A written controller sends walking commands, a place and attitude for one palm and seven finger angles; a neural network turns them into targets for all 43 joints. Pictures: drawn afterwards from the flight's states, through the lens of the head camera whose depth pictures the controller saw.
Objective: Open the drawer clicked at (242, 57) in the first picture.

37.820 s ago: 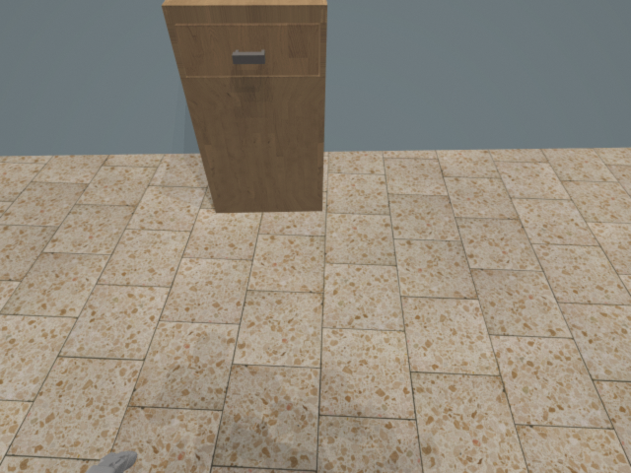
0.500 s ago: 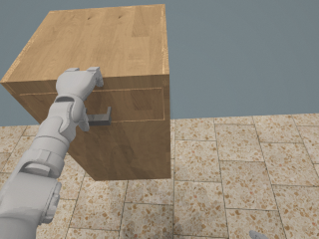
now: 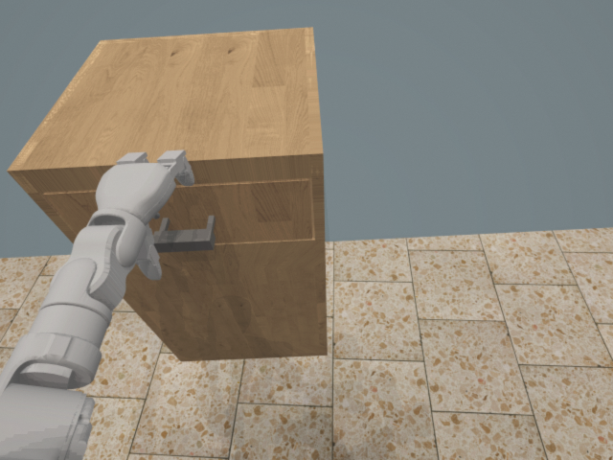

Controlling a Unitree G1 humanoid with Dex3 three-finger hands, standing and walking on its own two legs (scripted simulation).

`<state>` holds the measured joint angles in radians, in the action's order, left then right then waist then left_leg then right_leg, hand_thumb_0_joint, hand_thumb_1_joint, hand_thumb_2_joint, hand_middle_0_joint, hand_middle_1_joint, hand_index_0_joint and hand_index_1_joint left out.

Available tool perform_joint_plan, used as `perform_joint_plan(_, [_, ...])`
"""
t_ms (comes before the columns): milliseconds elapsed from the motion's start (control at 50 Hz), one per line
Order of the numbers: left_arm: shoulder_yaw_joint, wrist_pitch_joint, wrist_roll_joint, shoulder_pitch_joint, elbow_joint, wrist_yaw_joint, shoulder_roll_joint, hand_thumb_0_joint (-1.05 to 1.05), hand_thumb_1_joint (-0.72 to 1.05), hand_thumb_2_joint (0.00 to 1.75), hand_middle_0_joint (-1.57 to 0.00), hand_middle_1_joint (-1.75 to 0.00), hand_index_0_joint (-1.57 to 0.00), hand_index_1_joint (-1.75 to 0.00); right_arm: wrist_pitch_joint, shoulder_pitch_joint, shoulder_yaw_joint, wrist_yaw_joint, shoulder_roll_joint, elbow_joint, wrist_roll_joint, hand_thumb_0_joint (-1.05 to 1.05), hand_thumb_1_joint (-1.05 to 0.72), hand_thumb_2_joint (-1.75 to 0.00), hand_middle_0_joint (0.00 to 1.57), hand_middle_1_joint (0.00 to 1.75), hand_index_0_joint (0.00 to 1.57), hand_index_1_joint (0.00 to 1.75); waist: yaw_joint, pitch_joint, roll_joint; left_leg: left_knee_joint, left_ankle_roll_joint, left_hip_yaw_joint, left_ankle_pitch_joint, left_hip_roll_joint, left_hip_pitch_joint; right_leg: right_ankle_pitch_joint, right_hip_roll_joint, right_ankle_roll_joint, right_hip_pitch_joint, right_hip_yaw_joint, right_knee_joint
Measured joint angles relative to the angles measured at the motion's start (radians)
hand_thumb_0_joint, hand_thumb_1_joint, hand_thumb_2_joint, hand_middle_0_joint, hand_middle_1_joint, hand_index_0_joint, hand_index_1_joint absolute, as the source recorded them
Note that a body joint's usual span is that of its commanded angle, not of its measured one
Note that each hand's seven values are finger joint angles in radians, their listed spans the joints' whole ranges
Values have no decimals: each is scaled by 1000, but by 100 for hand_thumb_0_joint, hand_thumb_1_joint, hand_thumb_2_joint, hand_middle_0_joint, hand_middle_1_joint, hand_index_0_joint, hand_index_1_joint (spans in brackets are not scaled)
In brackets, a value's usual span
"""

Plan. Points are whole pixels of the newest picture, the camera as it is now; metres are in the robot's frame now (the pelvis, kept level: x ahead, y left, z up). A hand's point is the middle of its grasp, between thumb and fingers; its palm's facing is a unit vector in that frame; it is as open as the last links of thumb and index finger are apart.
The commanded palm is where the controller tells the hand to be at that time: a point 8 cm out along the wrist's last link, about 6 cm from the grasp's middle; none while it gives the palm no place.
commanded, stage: draw the hand back to the body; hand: left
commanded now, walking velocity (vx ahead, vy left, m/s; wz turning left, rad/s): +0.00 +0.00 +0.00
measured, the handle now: (186, 231) +0.49 +0.25 -0.04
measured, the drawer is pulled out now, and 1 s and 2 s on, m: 0.00 0.00 0.00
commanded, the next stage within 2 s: step back with the hand held close in 1.34 s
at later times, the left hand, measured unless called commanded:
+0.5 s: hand (131, 266) +0.30 +0.21 +0.13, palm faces +0.19 -0.87 -0.45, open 13.6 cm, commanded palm +0.26 +0.27 +0.18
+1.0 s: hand (50, 356) +0.19 +0.23 +0.16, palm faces +0.40 -0.83 -0.39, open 9.9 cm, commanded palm +0.13 +0.27 +0.18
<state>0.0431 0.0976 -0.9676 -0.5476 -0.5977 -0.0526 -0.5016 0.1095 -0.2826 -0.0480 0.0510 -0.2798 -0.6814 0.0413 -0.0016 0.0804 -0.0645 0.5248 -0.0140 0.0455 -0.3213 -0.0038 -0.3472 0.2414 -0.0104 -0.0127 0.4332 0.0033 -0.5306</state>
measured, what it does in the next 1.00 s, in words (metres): stands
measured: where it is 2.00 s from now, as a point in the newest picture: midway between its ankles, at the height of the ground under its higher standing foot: outside the picture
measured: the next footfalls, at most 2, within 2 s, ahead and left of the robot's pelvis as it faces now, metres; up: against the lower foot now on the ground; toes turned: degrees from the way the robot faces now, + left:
none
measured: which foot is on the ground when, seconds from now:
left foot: down 0.00-1.00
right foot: down 0.00-1.00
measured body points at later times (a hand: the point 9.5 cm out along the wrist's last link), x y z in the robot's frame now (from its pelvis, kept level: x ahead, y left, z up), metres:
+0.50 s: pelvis +0.01 +0.01 +0.01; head +0.02 -0.01 +0.46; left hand +0.29 +0.26 +0.16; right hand +0.24 -0.19 -0.07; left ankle -0.04 +0.11 -0.73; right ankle +0.01 -0.11 -0.73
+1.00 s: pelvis +0.01 -0.01 +0.01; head +0.00 -0.03 +0.46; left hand +0.16 +0.27 +0.18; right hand +0.19 -0.23 -0.08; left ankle -0.04 +0.11 -0.73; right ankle +0.01 -0.11 -0.73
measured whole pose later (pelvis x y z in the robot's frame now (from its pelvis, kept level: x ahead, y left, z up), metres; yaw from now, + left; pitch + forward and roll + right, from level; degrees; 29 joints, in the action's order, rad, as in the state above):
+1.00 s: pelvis +0.01 -0.01 +0.01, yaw +2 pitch -3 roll -1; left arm -0.28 0.10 0.06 0.50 0.44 -0.08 -0.32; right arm -0.10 -0.21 0.02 0.07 -0.22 -0.64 -0.01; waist 0.05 0.00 -0.07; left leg 0.40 0.01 0.00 -0.29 -0.02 -0.06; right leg 0.22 -0.02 -0.02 0.13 -0.04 -0.39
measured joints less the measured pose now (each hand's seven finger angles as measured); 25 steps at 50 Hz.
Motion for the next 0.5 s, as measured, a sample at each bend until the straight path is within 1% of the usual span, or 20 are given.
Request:
perform_joint_plan(100, [6, -45, -8, 109, 129, -45, 20, 0, -49, 30, -32, -120, -32, -120, -14, 47, 5, -12, 18, 7, 0, 0, -90, -90, 20, 30, 20, 30, 24, -15, -8, -20, -4, -1, 8, 6, 32, -6, 6, 5, -33, 0, 19])
perform_joint_plan(180, [12, -103, 5, 160, 205, -49, 18, 0, -49, 30, -32, -120, -32, -120, -23, 94, 19, -10, 29, 7, 3, 1, -90, -90, 20, 30, 20, 30, 46, -17, -12, -42, -7, -7, 18, 13, 64, -11, 13, 9, -67, -5, 38])
perform_joint_plan(220, [18, -137, 15, 181, 235, -32, 12, 0, -49, 30, -32, -120, -32, -120, -23, 117, 28, -8, 31, 12, 5, 1, -90, -90, 20, 30, 20, 30, 55, -18, -14, -55, -8, -11, 22, 16, 82, -13, 16, 10, -86, -9, 49])
perform_joint_plan(280, [30, -177, 28, 222, 294, 11, 5, 0, -49, 30, -32, -120, -32, -120, -22, 148, 41, -5, 30, 29, 4, 1, -90, -90, 20, 30, 20, 30, 66, -21, -17, -70, -10, -18, 28, 20, 109, -14, 20, 12, -115, -16, 62])
perform_joint_plan(320, [35, -188, 39, 262, 345, 44, 2, 0, -49, 30, -32, -120, -32, -120, -19, 165, 46, -4, 28, 43, 1, 1, -90, -90, 20, 30, 20, 30, 73, -23, -20, -79, -11, -23, 30, 22, 127, -14, 23, 13, -134, -20, 71])
perform_joint_plan(360, [37, -185, 51, 307, 398, 74, 1, 0, -49, 30, -31, -120, -32, -120, -18, 179, 51, -3, 27, 56, -3, 1, -90, -90, 20, 30, 20, 30, 79, -28, -20, -85, -11, -27, 31, 24, 142, -13, 24, 14, -152, -24, 77])
perform_joint_plan(380, [19, -173, 216, 325, 422, 79, 18, 0, -49, 30, -31, -119, -32, -120, -22, 182, 51, -1, 27, 71, 2, 1, -90, -90, 20, 30, 20, 30, 81, -44, -22, -86, -12, -32, 30, 23, 158, -14, 24, 14, -173, -29, 84])
perform_joint_plan(400, [-6, -157, 398, 344, 447, 76, 46, 0, -49, 31, -31, -119, -32, -120, -36, 182, 56, 4, 29, 87, 5, 1, -90, -90, 20, 30, 20, 30, 81, -65, -22, -89, -12, -37, 29, 23, 179, -14, 24, 14, -197, -34, 92])
perform_joint_plan(420, [-29, -140, 534, 369, 477, 68, 77, 0, -48, 31, -31, -119, -32, -120, -54, 183, 64, 8, 34, 99, 5, 1, -90, -90, 20, 30, 20, 30, 81, -83, -18, -92, -12, -40, 28, 22, 198, -14, 23, 13, -218, -37, 98])
perform_joint_plan(440, [-55, -120, 648, 401, 513, 59, 107, 0, -47, 31, -31, -118, -32, -119, -70, 185, 75, 12, 41, 108, 1, 1, -90, -90, 20, 30, 20, 30, 78, -97, -11, -97, -11, -40, 27, 19, 216, -14, 20, 13, -235, -37, 104])
perform_joint_plan(460, [-79, -104, 740, 437, 553, 50, 134, -1, -46, 32, -31, -118, -32, -118, -84, 185, 87, 17, 50, 114, -4, 1, -90, -90, 20, 30, 20, 30, 74, -105, -2, -104, -9, -39, 27, 16, 231, -15, 17, 11, -251, -36, 111])
perform_joint_plan(480, [-101, -91, 808, 471, 591, 42, 157, -1, -45, 32, -31, -117, -32, -117, -98, 182, 98, 20, 61, 119, -11, 1, -90, -90, 20, 30, 20, 30, 70, -110, 7, -111, -7, -38, 27, 13, 246, -16, 14, 10, -265, -36, 119])
perform_joint_plan(500, [-123, -78, 861, 503, 625, 33, 173, -1, -43, 33, -31, -115, -32, -116, -111, 177, 107, 23, 70, 122, -18, 1, -90, -90, 20, 30, 20, 30, 65, -111, 16, -118, -4, -38, 27, 9, 259, -18, 10, 8, -279, -35, 128])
